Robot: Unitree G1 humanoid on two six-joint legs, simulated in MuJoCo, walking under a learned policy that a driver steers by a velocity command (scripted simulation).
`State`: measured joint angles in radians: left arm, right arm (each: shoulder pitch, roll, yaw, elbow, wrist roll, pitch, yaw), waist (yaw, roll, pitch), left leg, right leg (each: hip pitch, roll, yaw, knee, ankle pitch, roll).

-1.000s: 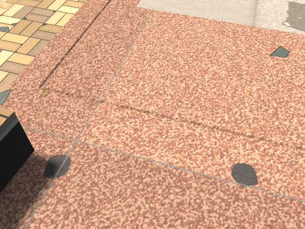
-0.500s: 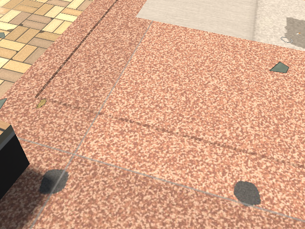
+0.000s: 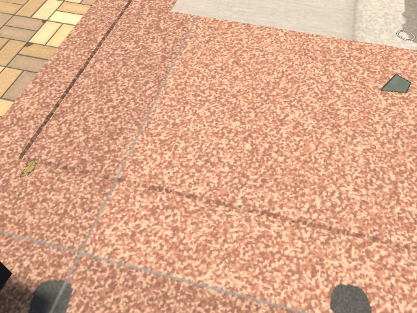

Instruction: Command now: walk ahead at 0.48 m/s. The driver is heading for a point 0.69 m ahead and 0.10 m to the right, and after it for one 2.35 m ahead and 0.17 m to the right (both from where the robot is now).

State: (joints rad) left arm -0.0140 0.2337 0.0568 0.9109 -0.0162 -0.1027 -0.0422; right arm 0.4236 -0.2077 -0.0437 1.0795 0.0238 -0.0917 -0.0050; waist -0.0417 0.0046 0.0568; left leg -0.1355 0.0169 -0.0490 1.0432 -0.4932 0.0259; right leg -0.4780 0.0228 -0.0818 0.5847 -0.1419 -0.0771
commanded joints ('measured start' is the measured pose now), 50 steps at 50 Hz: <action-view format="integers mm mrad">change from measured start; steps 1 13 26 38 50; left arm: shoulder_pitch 185 325 490 217 77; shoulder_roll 110 137 16 67 77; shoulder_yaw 21 12 -24 36 35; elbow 22 85 90 20 -127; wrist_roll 3 12 4 -9 5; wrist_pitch -9 -6 -1 46 40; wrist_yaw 1 45 37 47 -26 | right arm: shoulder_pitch -82 -368 41 -173 -121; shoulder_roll -127 -73 -292 -141 -224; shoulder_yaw -23 -33 -89 -41 -61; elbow -108 -224 -151 -144 -152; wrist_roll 25 -15 -21 -48 -13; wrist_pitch -53 -2 -14 -37 37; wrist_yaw -6 -4 32 -2 -52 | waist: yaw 104 74 -67 47 57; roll -33 -44 274 49 103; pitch -167 5 -490 -21 -45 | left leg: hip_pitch -560 -549 579 4 219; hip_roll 77 126 402 224 249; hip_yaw -44 29 -698 66 277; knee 331 -308 -720 -931 -587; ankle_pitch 141 586 241 535 1312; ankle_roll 42 -11 333 147 69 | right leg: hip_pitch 550 313 -165 -259 -61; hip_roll -331 -202 42 -142 9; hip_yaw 510 156 131 224 -56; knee -343 -491 702 375 49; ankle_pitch -50 149 -407 142 31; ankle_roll -184 -133 50 30 -26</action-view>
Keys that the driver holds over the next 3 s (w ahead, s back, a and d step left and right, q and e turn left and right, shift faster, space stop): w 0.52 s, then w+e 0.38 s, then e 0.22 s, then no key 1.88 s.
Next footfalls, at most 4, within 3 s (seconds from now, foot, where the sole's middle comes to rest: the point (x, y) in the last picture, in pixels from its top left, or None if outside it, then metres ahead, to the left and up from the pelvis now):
0.48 left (161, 308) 0.46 0.15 -0.76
1.04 right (235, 221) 0.74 -0.10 -0.76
1.50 left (173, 199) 0.84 0.12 -0.76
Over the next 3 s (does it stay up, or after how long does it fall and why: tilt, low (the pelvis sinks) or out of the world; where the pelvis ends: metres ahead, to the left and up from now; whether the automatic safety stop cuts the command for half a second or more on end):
stays up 0.75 0.03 0.02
